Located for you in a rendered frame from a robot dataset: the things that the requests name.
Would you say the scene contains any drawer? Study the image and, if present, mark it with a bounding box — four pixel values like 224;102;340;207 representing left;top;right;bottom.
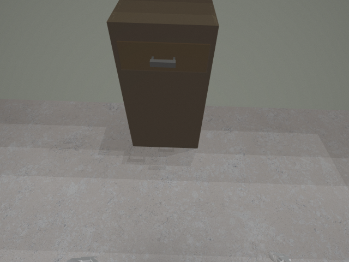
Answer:
116;41;210;72

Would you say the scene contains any cabinet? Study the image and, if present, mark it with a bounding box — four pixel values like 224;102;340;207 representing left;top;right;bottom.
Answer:
107;0;219;148

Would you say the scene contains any handle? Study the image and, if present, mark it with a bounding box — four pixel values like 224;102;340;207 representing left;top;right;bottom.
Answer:
149;56;176;68

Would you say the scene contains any right robot hand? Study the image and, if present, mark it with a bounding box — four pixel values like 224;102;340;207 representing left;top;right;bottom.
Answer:
268;251;291;262

